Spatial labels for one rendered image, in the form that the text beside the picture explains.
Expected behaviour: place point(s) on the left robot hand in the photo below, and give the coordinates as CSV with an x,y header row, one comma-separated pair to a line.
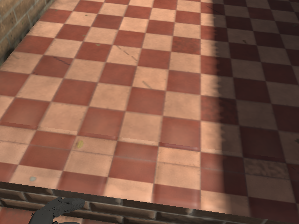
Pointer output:
x,y
54,209

